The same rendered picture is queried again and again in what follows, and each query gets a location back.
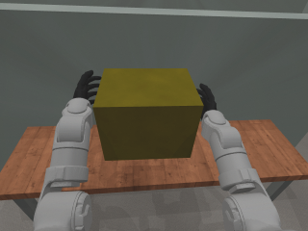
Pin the robot left forearm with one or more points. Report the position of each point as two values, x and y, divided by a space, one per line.
71 144

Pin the robot right upper arm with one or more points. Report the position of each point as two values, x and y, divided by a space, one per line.
250 212

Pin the robot left upper arm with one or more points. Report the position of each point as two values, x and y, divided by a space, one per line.
64 211

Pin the robot right forearm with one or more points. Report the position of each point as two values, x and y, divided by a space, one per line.
236 174

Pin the robot left hand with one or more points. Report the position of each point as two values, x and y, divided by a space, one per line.
83 86

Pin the carton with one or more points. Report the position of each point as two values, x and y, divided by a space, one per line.
147 113

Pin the robot right hand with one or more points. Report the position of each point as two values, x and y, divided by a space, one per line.
207 99

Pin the table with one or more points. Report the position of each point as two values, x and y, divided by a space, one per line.
267 149

